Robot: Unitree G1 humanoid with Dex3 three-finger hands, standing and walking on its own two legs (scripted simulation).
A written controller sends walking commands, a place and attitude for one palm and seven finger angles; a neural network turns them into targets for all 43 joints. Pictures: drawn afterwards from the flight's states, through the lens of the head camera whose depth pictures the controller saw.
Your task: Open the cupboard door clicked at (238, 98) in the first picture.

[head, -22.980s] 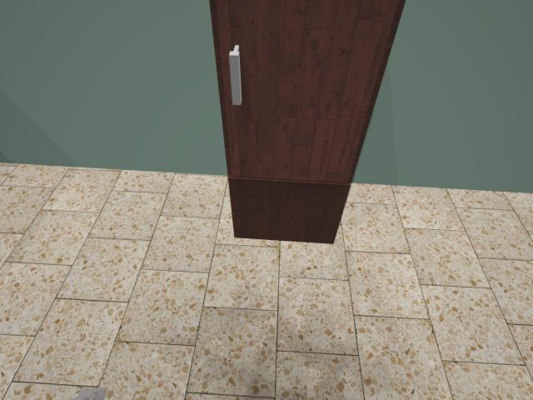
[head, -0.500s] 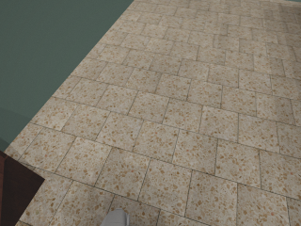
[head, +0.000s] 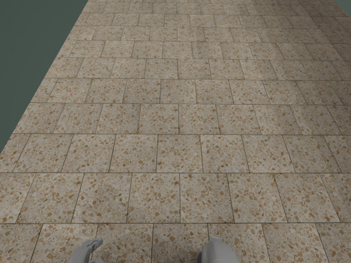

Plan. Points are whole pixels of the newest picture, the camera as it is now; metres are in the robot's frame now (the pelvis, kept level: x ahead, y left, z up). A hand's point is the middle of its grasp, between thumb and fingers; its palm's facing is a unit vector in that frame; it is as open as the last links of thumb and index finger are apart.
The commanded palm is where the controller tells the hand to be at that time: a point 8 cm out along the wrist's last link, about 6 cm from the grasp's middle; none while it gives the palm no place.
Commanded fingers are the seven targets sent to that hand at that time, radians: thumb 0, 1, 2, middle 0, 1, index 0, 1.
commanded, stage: walk to a spot facing it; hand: left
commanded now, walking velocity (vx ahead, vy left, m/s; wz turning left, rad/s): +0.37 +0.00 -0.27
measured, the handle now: out of the picture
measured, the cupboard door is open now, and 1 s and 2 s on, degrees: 40 40 40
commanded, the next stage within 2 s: turn to face it in 0.68 s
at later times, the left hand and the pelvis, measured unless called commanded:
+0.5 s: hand (128, 215) +0.26 +0.14 -0.18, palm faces +0.00 -0.98 -0.19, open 7.2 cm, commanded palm none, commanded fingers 0.00 0.90 0.90 -0.20 -0.30 -0.20 -0.30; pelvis +0.26 -0.04 -0.01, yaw -3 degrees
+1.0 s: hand (152, 122) +0.61 +0.10 -0.18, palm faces -0.14 -0.96 -0.24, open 7.3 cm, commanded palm none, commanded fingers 0.00 0.90 0.90 -0.20 -0.30 -0.20 -0.30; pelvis +0.49 -0.08 -0.02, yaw -6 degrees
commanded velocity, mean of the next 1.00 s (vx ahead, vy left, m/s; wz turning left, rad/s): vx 0.25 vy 0.00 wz -0.01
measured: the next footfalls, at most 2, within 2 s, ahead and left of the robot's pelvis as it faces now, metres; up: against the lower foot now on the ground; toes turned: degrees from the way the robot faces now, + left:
right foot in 0.12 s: +0.19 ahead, -0.13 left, +0.00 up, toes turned -9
left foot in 0.54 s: +0.44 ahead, +0.06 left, +0.00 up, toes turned +4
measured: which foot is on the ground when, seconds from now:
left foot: down 0.00-0.12, up 0.14-0.52, down 0.54-0.96, up 0.98-1.00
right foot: up 0.00-0.10, down 0.12-0.56, up 0.58-0.92, down 0.94-1.00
